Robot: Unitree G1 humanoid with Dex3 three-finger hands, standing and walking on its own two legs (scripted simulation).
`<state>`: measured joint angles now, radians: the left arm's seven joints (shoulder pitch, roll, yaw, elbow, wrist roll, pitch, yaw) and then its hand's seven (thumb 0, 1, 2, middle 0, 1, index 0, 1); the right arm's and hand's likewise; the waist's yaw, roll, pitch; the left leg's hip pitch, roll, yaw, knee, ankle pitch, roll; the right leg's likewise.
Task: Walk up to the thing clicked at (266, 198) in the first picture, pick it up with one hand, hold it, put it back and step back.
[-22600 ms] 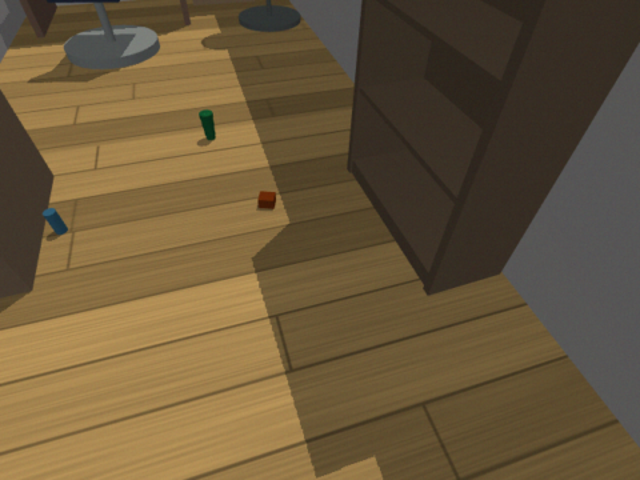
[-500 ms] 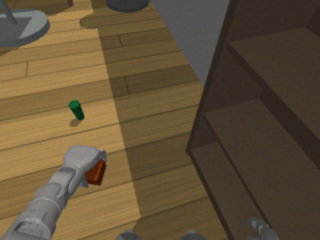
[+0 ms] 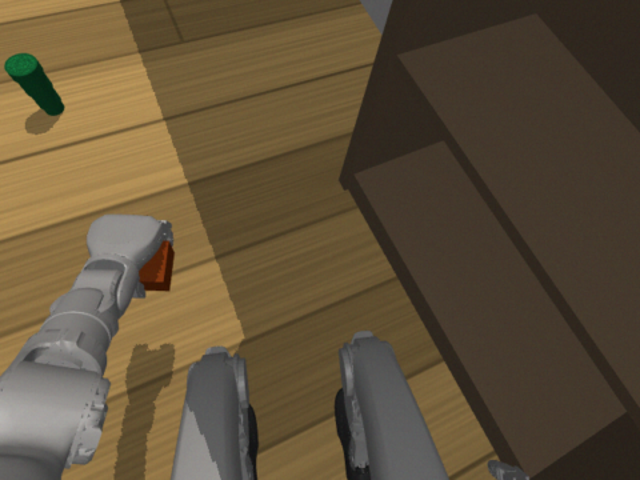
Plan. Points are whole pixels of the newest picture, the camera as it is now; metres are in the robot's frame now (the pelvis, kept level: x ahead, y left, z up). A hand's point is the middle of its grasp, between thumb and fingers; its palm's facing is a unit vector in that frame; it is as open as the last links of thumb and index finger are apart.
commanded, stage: crouch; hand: left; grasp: from above
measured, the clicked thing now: (143, 265) +0.43 +0.22 -0.16
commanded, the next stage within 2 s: lower in 1.08 s
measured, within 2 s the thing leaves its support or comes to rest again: neither
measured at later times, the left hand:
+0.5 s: hand (160, 278) +0.44 +0.22 -0.27, palm faces -0.47 +0.04 -0.88, open 9.2 cm
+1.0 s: hand (170, 282) +0.45 +0.22 -0.33, palm faces -0.47 +0.04 -0.88, open 9.2 cm
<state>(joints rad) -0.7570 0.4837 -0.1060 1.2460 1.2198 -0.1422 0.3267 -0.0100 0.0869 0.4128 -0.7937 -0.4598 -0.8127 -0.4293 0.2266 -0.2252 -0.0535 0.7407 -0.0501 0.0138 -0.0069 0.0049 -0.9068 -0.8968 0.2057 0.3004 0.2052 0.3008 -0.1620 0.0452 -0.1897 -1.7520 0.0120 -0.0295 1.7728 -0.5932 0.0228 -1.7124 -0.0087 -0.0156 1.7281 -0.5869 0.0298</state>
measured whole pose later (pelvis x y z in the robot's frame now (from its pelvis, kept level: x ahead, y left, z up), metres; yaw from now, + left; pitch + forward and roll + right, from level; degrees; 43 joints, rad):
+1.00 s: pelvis +0.00 -0.01 -0.17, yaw -3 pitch +35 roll -6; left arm -0.92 0.65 0.03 1.44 1.33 -0.25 0.43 -0.01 0.09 0.41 -0.80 -0.46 -0.82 -0.43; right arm 0.17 -0.25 0.00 0.78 -0.14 -0.06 0.13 0.00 -0.92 -0.90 0.21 0.30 0.20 0.30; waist -0.23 0.00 -0.09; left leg -2.26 0.01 -0.10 2.32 -0.68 0.00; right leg -2.21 0.01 -0.06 2.25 -0.66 0.02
